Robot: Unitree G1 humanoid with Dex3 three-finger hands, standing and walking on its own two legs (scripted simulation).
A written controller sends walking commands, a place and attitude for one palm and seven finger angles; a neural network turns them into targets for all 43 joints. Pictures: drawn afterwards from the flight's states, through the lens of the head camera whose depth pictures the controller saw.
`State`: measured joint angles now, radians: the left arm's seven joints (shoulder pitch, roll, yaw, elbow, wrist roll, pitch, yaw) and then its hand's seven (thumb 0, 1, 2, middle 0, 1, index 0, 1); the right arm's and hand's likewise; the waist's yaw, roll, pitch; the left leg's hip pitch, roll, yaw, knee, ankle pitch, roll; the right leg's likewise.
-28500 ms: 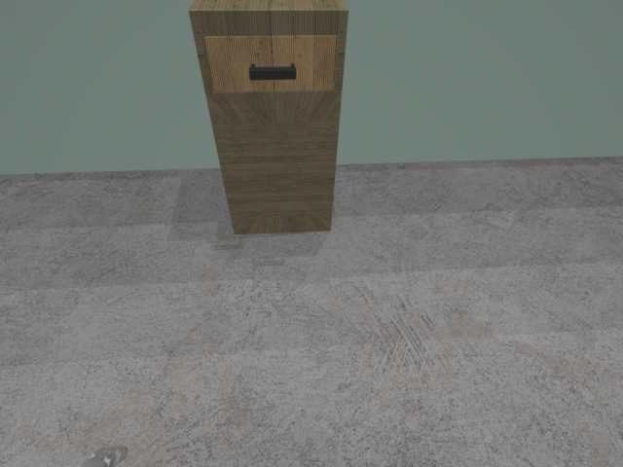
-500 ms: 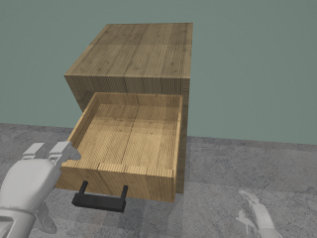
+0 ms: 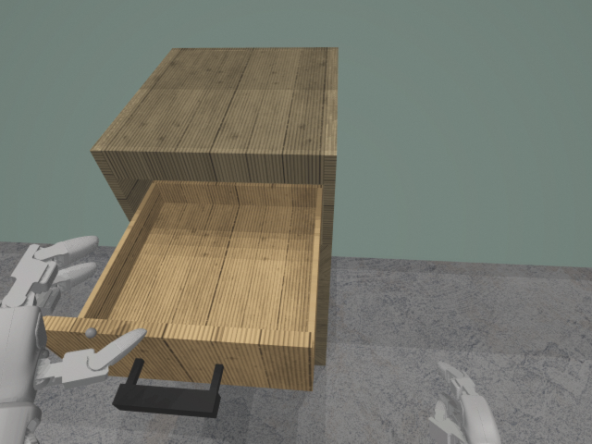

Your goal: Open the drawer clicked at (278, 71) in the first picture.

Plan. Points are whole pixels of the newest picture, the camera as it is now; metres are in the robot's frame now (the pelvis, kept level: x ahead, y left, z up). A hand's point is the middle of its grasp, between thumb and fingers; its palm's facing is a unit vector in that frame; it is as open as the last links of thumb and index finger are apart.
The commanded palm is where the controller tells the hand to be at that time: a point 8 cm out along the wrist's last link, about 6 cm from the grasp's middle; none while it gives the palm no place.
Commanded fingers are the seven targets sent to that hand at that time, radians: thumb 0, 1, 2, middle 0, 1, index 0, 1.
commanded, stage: draw the hand back to the body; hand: left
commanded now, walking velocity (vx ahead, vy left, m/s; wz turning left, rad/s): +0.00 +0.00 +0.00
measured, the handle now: (172, 384) +0.20 +0.20 -0.03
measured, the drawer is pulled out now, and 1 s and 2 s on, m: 0.30 0.30 0.30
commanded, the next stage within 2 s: step back with the hand held close in 0.48 s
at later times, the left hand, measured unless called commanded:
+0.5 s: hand (90, 342) +0.17 +0.22 +0.15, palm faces +0.39 -0.81 -0.43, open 7.6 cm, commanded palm +0.12 +0.26 +0.17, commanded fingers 0.00 0.90 0.90 -0.20 -0.30 -0.20 -0.30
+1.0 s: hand (67, 367) +0.15 +0.24 +0.15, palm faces +0.25 -0.82 -0.52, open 7.4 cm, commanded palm +0.09 +0.28 +0.17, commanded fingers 0.00 0.90 0.90 -0.20 -0.30 -0.20 -0.30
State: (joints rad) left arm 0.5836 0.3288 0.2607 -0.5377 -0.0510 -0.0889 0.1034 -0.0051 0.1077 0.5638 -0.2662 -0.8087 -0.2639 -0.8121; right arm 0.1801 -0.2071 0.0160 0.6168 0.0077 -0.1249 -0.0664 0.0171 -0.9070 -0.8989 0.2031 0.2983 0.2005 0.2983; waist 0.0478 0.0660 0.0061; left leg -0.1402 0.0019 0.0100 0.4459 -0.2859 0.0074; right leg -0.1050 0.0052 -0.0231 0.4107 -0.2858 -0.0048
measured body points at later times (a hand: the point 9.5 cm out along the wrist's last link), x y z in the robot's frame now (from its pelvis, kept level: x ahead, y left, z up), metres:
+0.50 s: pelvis -0.01 -0.02 +0.00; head -0.01 -0.05 +0.45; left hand +0.15 +0.26 +0.18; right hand +0.20 -0.23 -0.09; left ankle -0.03 +0.11 -0.74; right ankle -0.04 -0.12 -0.74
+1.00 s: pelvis -0.04 +0.00 +0.00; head +0.00 +0.01 +0.44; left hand +0.13 +0.28 +0.17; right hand +0.14 -0.25 -0.08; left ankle -0.03 +0.11 -0.74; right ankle -0.04 -0.12 -0.74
